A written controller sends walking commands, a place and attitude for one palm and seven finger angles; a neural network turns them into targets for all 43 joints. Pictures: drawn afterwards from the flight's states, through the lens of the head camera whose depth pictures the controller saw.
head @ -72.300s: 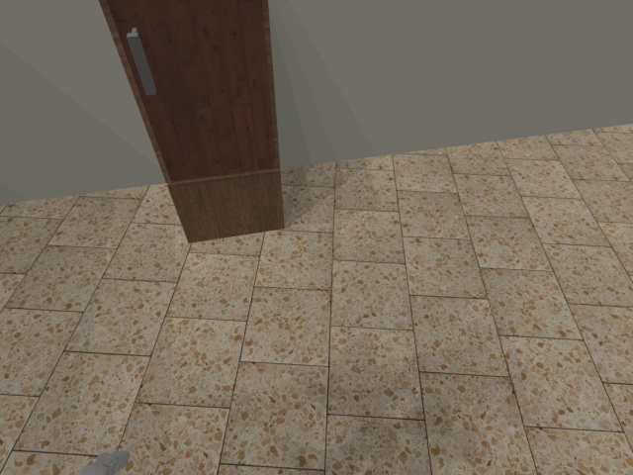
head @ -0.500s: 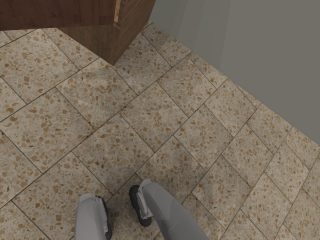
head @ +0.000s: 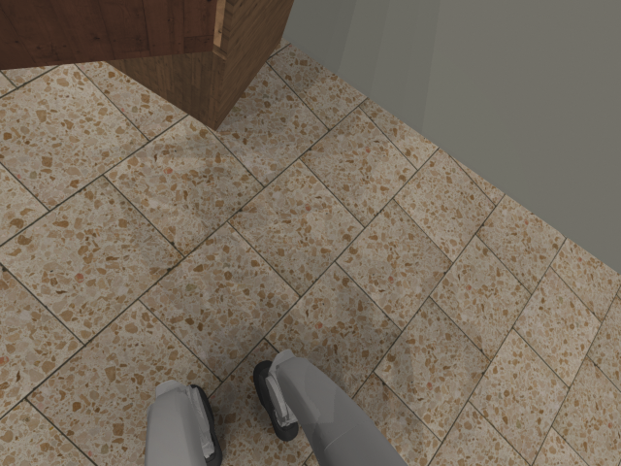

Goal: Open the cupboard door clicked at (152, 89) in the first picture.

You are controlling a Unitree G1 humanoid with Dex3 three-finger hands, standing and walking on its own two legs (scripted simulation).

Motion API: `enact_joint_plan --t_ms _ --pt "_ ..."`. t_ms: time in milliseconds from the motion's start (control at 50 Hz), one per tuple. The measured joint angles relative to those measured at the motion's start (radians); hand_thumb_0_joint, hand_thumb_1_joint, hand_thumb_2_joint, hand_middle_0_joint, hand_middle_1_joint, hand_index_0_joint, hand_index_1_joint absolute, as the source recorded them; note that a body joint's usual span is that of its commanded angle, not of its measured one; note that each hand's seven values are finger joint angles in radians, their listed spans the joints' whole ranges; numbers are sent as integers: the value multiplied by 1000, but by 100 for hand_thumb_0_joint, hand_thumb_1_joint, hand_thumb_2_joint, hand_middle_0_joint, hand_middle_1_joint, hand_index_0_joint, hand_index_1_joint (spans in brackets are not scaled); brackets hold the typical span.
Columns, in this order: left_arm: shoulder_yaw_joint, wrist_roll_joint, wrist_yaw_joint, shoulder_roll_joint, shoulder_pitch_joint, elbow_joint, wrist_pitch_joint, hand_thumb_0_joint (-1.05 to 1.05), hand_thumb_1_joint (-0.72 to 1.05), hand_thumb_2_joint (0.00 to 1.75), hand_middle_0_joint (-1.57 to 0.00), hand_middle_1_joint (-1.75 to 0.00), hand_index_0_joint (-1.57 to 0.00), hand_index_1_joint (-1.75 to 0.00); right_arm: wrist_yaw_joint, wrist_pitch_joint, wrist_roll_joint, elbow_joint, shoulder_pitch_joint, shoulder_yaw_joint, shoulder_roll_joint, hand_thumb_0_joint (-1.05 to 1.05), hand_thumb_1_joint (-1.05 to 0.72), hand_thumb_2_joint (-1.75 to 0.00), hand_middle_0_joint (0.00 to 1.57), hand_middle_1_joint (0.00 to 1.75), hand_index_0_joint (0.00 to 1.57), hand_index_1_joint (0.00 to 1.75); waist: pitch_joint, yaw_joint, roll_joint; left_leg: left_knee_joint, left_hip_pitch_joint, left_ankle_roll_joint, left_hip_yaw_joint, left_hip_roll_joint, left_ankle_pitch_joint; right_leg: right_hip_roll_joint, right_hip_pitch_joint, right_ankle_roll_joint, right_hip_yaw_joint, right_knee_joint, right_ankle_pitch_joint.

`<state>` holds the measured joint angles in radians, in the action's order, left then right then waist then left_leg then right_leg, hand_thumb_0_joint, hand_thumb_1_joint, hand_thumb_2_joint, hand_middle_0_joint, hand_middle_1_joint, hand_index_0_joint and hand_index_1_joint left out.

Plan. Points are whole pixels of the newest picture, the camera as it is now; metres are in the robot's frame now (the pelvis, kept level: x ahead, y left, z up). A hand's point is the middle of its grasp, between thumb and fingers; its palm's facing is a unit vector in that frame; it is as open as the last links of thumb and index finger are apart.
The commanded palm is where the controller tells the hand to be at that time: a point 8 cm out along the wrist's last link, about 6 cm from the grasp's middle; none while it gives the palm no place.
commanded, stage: move the hooked fingers beside the handle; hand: left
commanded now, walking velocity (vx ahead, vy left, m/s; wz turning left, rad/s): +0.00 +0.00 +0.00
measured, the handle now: out of the picture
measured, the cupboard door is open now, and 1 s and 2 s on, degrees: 47 47 47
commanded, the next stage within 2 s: none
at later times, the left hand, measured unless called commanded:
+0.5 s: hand out of the picture +0.67 +0.24 +0.11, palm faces +0.09 -1.00 +0.00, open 14.0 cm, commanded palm +0.71 +0.21 +0.10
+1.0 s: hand out of the picture +0.65 +0.25 +0.11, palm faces +0.07 -1.00 +0.01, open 14.0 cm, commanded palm +0.73 +0.22 +0.10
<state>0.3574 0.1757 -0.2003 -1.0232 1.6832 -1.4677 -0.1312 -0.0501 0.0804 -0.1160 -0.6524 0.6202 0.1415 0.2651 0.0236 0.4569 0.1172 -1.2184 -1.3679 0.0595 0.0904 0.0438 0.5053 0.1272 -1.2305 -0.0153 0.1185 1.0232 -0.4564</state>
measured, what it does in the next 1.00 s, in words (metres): stands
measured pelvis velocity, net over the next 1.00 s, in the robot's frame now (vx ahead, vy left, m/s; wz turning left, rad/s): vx -0.01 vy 0.02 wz -0.03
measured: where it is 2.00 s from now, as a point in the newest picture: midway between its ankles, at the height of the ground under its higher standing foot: (244, 427)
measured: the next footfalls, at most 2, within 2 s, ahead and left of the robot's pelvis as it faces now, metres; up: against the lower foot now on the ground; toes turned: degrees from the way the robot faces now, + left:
none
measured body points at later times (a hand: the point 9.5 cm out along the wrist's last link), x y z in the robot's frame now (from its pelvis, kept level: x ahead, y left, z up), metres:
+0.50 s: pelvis -0.01 +0.02 -0.01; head +0.25 +0.06 +0.36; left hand +0.66 +0.30 +0.11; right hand -0.18 -0.16 -0.02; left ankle +0.00 +0.07 -0.63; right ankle +0.00 -0.12 -0.63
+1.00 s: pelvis -0.01 +0.02 -0.01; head +0.23 +0.08 +0.37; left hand +0.64 +0.31 +0.12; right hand -0.17 -0.17 -0.03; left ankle +0.00 +0.07 -0.63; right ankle +0.00 -0.12 -0.63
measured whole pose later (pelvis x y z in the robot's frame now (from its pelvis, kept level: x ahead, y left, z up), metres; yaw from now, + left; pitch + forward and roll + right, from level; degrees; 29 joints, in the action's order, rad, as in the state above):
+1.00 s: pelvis -0.01 +0.02 -0.01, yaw -1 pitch +37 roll -14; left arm 0.34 0.22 -0.27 -1.11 1.73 -1.49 -0.09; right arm -0.02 0.06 -0.10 -0.63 0.63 0.17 0.28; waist 0.02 0.50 0.14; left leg -1.24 -1.41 0.09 0.09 0.03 0.49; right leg 0.12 -1.26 0.02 0.12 1.02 -0.43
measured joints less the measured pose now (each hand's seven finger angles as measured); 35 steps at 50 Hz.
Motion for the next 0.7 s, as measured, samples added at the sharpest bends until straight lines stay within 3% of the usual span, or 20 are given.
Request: enact_joint_plan --t_ms 420,700 --pt "24 57 -27 -84 43 -31 3 -1 -50 30 -30 -120 -30 -120 5 -39 0 30 26 25 0 0 -90 -89 20 30 21 30 -10 45 16 -24 -30 24 -15 4 5 2 -25 24 -14 7 9" --pt "-6 54 -67 -117 64 -22 34 -1 -50 30 -30 -120 -30 -120 16 -41 9 22 30 34 -7 0 -90 -89 20 30 21 30 -7 49 13 -28 -51 32 -5 -4 -5 -4 -36 34 -4 -2 19"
